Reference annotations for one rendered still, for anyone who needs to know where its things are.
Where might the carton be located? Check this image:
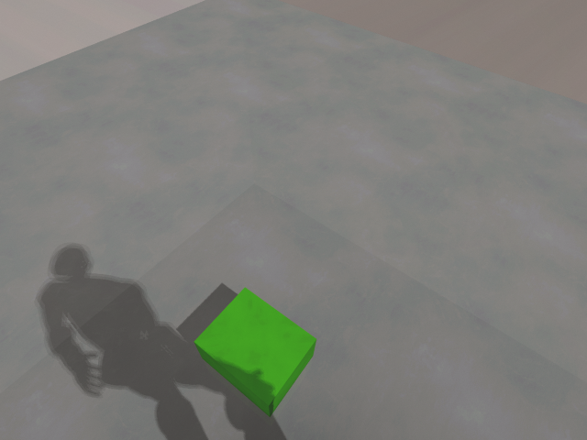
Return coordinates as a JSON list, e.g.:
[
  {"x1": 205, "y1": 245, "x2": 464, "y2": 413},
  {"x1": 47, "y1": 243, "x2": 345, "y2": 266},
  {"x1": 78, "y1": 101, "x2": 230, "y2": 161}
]
[{"x1": 194, "y1": 288, "x2": 316, "y2": 417}]

